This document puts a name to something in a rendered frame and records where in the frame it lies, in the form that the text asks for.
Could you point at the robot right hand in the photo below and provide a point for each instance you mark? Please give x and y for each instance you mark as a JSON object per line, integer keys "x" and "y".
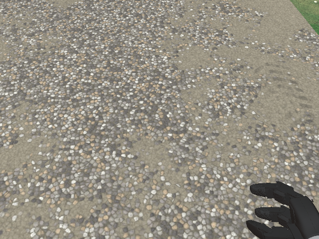
{"x": 299, "y": 221}

